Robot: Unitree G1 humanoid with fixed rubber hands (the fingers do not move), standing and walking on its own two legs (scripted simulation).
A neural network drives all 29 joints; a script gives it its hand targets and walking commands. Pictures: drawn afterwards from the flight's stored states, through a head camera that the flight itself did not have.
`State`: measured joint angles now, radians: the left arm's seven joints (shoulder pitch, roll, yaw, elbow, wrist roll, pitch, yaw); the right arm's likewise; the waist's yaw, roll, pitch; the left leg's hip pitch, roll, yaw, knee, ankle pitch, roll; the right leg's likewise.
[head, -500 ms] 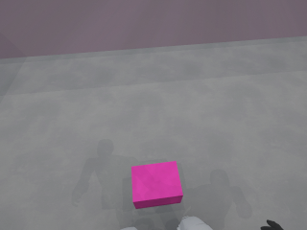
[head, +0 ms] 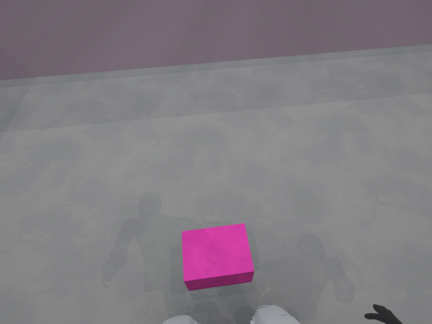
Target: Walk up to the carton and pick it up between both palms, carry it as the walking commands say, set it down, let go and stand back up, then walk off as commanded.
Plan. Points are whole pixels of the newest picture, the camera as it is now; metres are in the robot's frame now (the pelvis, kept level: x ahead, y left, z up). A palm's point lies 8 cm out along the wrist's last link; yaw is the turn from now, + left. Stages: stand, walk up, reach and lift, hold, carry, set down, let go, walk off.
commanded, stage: walk up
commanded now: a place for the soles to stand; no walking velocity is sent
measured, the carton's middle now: (216, 256) +0.44 +0.02 -0.66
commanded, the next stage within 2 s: none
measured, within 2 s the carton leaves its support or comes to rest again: neither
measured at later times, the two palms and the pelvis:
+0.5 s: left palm out of the picture +0.05 +0.34 -0.10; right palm out of the picture +0.07 -0.29 -0.10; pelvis +0.00 +0.02 +0.00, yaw +0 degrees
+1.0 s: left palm out of the picture +0.06 +0.34 -0.10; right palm out of the picture +0.06 -0.28 -0.10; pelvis +0.00 +0.03 +0.00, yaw +0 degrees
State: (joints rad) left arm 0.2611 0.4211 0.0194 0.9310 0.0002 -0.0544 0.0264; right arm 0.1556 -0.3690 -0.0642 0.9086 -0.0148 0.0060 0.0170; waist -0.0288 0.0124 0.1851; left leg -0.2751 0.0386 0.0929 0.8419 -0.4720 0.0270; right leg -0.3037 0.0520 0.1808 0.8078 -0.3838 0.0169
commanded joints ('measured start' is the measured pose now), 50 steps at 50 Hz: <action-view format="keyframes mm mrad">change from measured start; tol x32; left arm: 1 53 358 83 -53 16 -32 41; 50 -11 239 56 -54 -7 15 38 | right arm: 1 -109 -245 -66 -130 -6 7 -8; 50 -3 -318 -92 -68 -2 -42 -11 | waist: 1 54 -151 -68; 7 -74 203 -128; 50 0 41 -72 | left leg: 1 -226 -43 -189 149 -247 18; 7 242 313 -487 -550 156 105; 15 202 260 -225 -298 692 163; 18 -13 139 -110 -34 585 69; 21 -154 -40 -182 164 -249 12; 27 203 307 -509 -592 15 71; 36 185 262 -238 -301 644 146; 39 -59 103 -100 3 550 40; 41 -124 -47 -176 116 -218 1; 50 64 355 -453 -536 169 155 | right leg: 1 -12 -285 630 -403 100 -326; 6 -283 -59 125 38 359 -100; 8 -313 -1 -65 247 -188 -49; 14 -166 -50 -178 21 -145 -48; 21 -33 -337 590 -391 177 -357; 27 -373 57 -47 118 -99 -58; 37 44 -27 -173 -238 44 -74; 41 21 -346 564 -367 333 -351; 50 -211 -25 -72 216 -186 -58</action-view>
